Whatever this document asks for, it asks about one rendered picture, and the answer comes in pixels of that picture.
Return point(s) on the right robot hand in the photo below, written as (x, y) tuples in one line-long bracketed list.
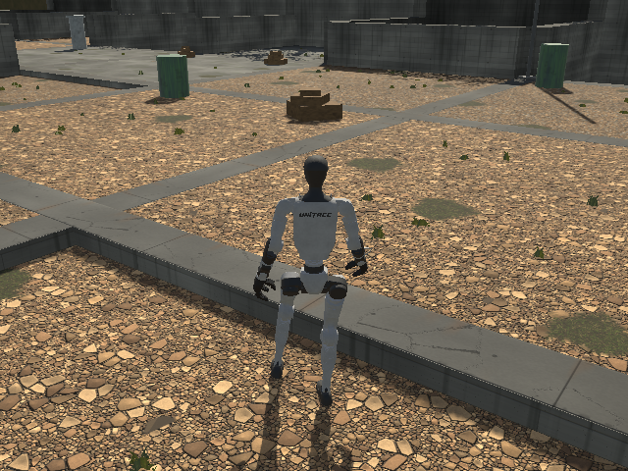
[(359, 272)]

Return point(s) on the robot left forearm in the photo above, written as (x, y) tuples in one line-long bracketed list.
[(266, 263)]

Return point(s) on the robot right upper arm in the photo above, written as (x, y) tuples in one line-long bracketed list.
[(346, 209)]

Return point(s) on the left robot hand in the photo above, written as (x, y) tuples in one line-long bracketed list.
[(258, 285)]

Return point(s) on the robot right forearm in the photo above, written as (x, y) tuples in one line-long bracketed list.
[(359, 254)]

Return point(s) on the robot left shin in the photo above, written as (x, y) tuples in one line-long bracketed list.
[(281, 336)]

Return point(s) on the robot head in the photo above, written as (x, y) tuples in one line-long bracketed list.
[(315, 171)]

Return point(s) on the robot left upper arm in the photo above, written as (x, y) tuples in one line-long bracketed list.
[(283, 208)]

